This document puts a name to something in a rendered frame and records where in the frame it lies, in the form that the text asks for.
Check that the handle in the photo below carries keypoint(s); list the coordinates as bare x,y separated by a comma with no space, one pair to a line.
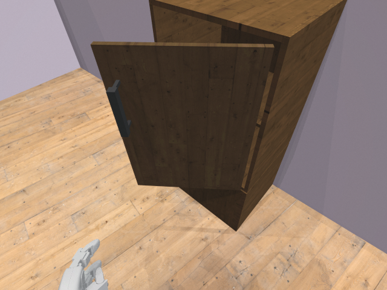
118,110

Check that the cupboard door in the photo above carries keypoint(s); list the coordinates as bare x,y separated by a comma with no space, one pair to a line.
193,108

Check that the left robot hand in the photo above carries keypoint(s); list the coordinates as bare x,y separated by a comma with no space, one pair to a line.
76,278

